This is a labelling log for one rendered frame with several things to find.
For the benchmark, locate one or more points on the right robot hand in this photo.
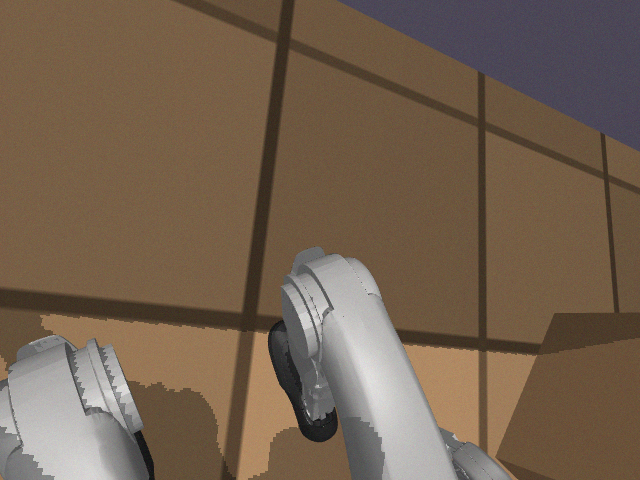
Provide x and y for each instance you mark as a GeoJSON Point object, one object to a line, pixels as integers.
{"type": "Point", "coordinates": [470, 461]}

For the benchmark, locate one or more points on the left robot foot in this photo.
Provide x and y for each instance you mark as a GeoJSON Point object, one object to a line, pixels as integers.
{"type": "Point", "coordinates": [146, 454]}

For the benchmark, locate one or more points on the right robot foot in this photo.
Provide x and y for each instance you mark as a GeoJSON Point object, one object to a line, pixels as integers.
{"type": "Point", "coordinates": [289, 379]}

